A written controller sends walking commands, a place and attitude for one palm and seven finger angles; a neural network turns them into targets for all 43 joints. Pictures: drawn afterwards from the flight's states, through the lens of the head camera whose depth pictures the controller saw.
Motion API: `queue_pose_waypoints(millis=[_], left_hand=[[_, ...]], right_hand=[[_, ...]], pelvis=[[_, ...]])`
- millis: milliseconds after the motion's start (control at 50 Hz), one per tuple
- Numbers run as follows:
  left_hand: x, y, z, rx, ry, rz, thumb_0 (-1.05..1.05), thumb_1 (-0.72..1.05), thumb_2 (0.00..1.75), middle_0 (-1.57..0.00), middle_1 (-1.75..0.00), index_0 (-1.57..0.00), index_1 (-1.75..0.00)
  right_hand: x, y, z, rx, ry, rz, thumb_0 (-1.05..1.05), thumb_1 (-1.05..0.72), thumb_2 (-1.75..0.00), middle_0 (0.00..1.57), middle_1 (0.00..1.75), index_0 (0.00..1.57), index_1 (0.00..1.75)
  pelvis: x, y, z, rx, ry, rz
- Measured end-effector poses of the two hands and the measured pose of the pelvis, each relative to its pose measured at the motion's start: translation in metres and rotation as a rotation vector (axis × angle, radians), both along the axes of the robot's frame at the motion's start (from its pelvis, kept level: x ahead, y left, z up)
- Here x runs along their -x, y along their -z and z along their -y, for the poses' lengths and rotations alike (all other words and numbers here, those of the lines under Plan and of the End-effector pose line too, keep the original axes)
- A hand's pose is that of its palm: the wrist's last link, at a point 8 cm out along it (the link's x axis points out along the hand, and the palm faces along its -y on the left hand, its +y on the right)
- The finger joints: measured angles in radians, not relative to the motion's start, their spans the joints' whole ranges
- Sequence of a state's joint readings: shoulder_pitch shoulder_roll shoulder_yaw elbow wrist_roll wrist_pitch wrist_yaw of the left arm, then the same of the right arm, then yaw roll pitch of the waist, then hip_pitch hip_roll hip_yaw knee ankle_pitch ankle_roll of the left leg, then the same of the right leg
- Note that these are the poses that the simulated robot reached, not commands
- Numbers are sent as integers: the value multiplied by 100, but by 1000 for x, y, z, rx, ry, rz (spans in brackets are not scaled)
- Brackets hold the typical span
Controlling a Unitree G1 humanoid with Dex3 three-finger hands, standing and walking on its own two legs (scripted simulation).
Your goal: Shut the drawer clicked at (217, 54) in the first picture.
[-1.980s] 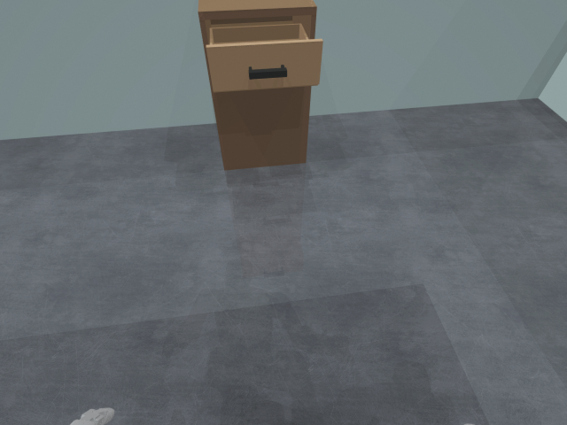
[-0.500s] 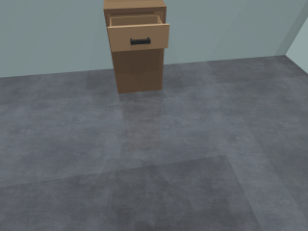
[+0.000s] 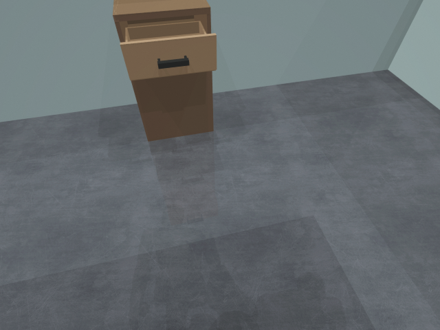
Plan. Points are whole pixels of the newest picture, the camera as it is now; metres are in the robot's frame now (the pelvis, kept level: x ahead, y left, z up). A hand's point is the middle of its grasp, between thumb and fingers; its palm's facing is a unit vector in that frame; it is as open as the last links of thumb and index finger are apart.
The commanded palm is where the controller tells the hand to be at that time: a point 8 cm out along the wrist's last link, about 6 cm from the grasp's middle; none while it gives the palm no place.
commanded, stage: walk to a spot facing it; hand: left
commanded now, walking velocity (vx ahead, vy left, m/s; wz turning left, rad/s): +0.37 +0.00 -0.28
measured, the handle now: (172, 61) +1.13 +0.31 -0.09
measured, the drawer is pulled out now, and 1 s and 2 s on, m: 0.23 0.23 0.23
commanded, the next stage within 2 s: turn to face it in 1.20 s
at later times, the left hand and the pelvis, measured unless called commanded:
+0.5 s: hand (131, 269) +0.27 +0.24 -0.15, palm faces -0.12 -0.97 -0.20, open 7.3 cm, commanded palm none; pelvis +0.19 +0.05 +0.02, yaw -12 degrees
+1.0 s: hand (188, 195) +0.48 +0.14 -0.15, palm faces -0.29 -0.94 -0.20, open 7.2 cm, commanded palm none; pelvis +0.39 -0.03 +0.02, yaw -19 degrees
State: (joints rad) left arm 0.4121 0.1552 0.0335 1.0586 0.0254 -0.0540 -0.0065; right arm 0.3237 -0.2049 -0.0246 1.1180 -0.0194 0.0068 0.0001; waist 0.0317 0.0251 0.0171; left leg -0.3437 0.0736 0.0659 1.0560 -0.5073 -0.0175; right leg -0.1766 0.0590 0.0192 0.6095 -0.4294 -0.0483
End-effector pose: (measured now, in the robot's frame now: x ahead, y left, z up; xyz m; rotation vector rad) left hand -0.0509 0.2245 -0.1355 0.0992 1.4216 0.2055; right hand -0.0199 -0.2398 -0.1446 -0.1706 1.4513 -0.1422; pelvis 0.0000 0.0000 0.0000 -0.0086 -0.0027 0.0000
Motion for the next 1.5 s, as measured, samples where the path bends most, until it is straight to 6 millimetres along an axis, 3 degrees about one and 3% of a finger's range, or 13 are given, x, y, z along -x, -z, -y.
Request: queue_pose_waypoints(millis=[60,160,280,380,480,600,740,800,880,1060,1160,1280,1500], left_hand=[[5,-7,8,22,-4,-68,0,91,90,-20,-30,-20,-30],[0,-14,6,62,11,-201,0,91,90,-20,-30,-20,-30],[-57,10,-34,64,31,-243,0,91,90,-20,-30,-20,-30],[-171,12,-65,18,127,-79,1,91,90,-20,-30,-20,-30],[-294,-8,-67,-3,222,124,0,92,90,-19,-30,-19,-30],[-412,-25,-35,10,348,242,0,92,90,-19,-30,-19,-30],[-522,-20,33,26,496,315,0,91,90,-19,-30,-19,-30],[-544,-14,54,39,492,347,0,91,90,-19,-30,-20,-30],[-542,-14,60,43,462,276,0,91,90,-20,-30,-20,-30],[-547,-4,25,12,384,88,-1,94,90,-20,-30,-20,-30],[-564,18,9,33,351,-18,0,92,90,-20,-30,-20,-30],[-630,5,20,47,403,-16,0,92,90,-19,-30,-20,-30],[-769,-10,93,30,512,157,0,93,90,-19,-30,-20,-30]], right_hand=[[-43,-9,-6,-5,3,62,1,-91,-89,20,30,20,30],[-141,-24,-24,-18,7,253,1,-91,-89,19,30,20,30],[-239,-25,-50,17,-2,448,1,-91,-89,20,30,20,30],[-234,-27,-63,23,77,383,0,-91,-89,20,30,21,30],[-207,-31,-53,63,195,276,-2,-95,-89,20,30,21,30],[-174,-26,-51,48,300,112,-1,-93,-89,20,30,20,30],[-155,-9,-54,-26,423,-75,0,-92,-89,19,30,20,30],[-170,-5,-47,-53,439,-120,1,-91,-89,20,30,20,30],[-231,-10,-24,-34,428,-37,1,-91,-89,20,30,20,30],[-399,-29,25,52,340,223,2,-94,-89,19,30,20,30],[-473,-31,34,118,292,312,1,-93,-89,19,30,20,30],[-493,-38,14,104,362,278,0,-92,-89,19,30,20,30],[-462,-21,-15,-34,505,0,1,-92,-89,20,30,20,30]], pelvis=[[-18,-8,-4,-4,22,-6],[-54,-12,-17,-1,61,-18],[-110,9,-43,16,109,0],[-146,-1,-52,-3,161,15],[-182,-14,-54,-23,204,2],[-228,-18,-44,-32,251,0],[-288,-3,-5,-27,299,2],[-308,1,11,-10,309,10],[-338,-9,22,7,319,10],[-416,-14,26,32,326,-2],[-468,0,17,33,351,13],[-513,-14,19,18,409,19],[-570,-17,55,-5,397,13]])
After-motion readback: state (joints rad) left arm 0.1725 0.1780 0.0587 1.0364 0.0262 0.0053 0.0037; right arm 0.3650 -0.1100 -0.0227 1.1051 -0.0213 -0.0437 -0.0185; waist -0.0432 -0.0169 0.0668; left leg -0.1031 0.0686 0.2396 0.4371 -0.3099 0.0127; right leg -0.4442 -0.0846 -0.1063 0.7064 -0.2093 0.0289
